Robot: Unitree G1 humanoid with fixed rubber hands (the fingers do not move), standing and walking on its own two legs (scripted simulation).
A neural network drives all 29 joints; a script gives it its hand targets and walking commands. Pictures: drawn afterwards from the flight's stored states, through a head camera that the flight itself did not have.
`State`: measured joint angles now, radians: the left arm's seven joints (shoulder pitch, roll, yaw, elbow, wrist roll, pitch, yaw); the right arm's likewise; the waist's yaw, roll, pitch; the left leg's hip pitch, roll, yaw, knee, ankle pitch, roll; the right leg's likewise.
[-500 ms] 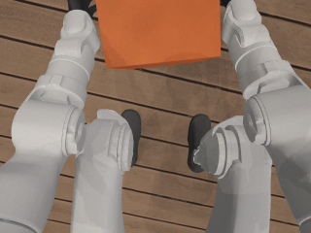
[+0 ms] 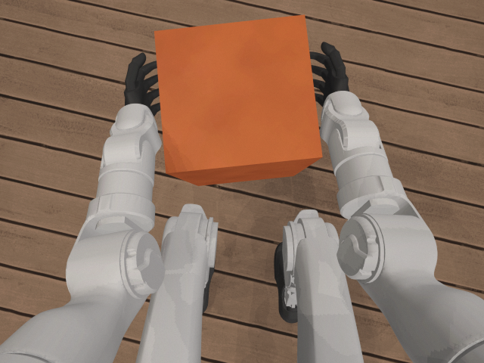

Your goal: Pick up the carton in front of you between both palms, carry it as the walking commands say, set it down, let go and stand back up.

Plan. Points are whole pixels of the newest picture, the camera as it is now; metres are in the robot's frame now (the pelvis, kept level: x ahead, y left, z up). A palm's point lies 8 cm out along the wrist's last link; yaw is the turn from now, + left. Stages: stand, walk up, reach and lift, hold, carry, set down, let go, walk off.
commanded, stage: reach and lift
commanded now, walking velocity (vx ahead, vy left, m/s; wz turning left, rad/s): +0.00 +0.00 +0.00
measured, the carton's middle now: (239, 119) +0.49 +0.03 -0.14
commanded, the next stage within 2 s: none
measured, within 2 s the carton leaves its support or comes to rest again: neither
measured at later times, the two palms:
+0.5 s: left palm (94, 74) +0.45 +0.17 +0.08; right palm (385, 68) +0.47 -0.13 +0.08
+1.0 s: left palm out of the picture +0.42 +0.16 +0.24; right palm out of the picture +0.42 -0.14 +0.24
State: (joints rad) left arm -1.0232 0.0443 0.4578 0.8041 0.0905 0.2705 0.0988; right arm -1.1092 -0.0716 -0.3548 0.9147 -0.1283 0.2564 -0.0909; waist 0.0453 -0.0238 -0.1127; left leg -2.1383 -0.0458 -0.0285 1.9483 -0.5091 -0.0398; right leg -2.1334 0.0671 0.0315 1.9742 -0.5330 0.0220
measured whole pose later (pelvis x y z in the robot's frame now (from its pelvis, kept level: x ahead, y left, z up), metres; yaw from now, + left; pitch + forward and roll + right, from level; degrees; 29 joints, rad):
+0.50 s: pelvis +0.03 +0.00 +0.13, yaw +0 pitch +37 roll +0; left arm -0.74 -0.05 0.41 0.60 0.15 0.35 0.06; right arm -0.77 0.05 -0.35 0.64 -0.15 0.34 -0.07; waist 0.04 -0.02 -0.24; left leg -1.71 -0.04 -0.04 1.56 -0.50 -0.03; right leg -1.70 0.07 0.04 1.58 -0.52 0.01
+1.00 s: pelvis +0.08 +0.00 +0.27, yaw +0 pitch +19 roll +0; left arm -0.42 -0.12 0.34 0.55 0.18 0.34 0.04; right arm -0.43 0.13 -0.31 0.58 -0.19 0.33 -0.05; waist 0.02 -0.01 -0.19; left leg -0.94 -0.03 -0.05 1.00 -0.40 -0.01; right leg -0.93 0.05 0.06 1.01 -0.42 0.00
